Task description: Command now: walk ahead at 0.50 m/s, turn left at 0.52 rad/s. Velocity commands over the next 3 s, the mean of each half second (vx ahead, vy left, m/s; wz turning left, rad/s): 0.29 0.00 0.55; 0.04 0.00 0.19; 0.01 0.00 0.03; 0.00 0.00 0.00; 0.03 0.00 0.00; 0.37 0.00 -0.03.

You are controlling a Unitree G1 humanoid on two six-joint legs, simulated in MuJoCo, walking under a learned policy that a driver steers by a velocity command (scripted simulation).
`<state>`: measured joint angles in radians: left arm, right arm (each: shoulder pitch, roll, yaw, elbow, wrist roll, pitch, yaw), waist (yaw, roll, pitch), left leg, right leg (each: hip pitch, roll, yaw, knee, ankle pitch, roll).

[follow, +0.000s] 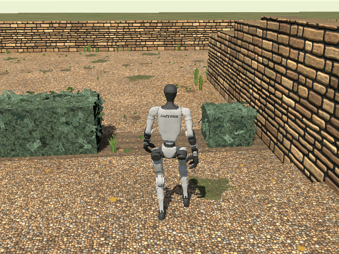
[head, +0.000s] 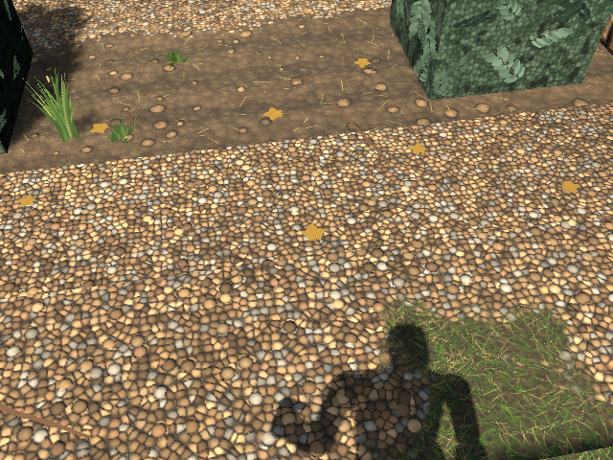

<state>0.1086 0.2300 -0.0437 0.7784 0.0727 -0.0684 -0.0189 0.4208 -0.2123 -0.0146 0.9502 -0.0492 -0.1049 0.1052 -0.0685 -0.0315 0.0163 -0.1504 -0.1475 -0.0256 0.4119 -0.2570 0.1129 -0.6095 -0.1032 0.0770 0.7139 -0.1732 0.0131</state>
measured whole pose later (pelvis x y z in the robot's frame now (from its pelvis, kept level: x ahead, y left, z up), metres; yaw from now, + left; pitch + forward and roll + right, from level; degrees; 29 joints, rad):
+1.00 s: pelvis +0.21 +0.00 -0.01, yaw +23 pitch +0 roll +1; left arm 0.23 0.25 0.01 0.81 0.01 -0.07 -0.08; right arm 0.13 -0.24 -0.03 0.66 0.00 -0.05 0.10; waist 0.02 -0.04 0.06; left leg -0.31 -0.05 0.05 0.56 -0.25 0.04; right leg -0.27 -0.07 -0.06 0.61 -0.35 0.02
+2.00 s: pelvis +0.23 -0.01 +0.01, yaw +22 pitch -2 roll +0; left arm 0.16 0.26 0.04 0.91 0.01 -0.04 -0.08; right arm 0.21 -0.26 -0.04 0.80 -0.01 -0.01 0.08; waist 0.01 0.00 0.08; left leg -0.17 -0.01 0.04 0.40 -0.20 0.02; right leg -0.12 -0.02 -0.06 0.40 -0.25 -0.01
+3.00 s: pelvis +0.41 +0.12 -0.03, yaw +21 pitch -1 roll +4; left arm 0.13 0.17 0.01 0.83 0.09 -0.05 -0.05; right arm 0.59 -0.10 0.04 1.06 -0.11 -0.14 0.00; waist -0.08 -0.07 0.01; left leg 0.03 -0.10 0.10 0.50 -0.53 0.06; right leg -0.60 -0.10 0.06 0.61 0.42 -0.08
